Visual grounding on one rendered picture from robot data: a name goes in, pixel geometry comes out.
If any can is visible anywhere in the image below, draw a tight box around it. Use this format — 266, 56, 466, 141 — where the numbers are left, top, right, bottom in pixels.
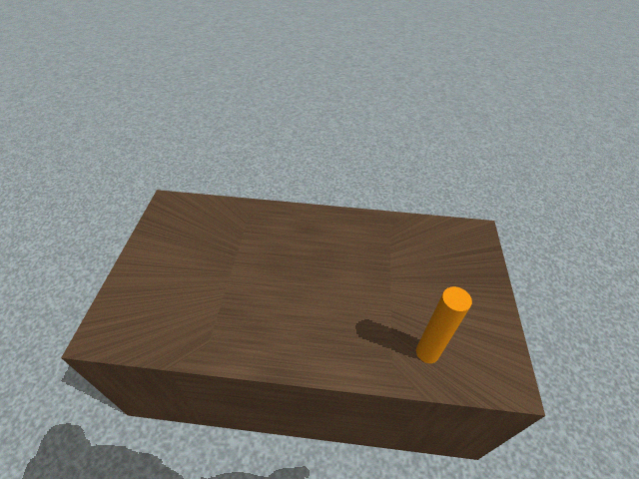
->
416, 286, 472, 363

